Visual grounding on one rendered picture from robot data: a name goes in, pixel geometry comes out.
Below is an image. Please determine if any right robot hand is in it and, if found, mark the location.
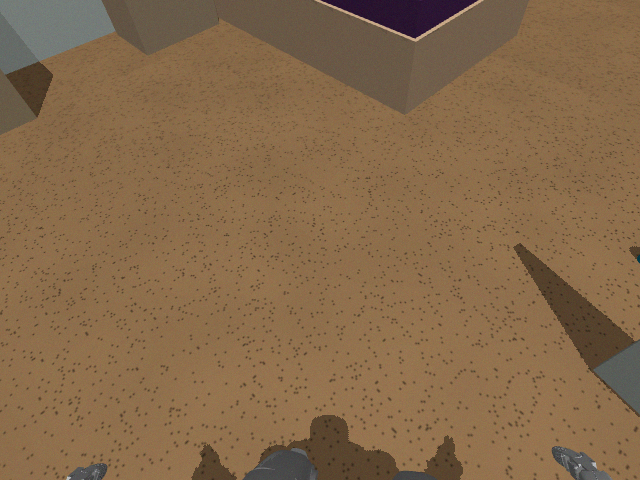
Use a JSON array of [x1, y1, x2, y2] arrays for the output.
[[552, 446, 613, 480]]

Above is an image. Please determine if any bed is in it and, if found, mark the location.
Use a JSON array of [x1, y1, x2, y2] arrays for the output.
[[214, 0, 529, 115]]

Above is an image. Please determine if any left robot hand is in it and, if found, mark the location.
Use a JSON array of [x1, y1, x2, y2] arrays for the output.
[[66, 463, 108, 480]]

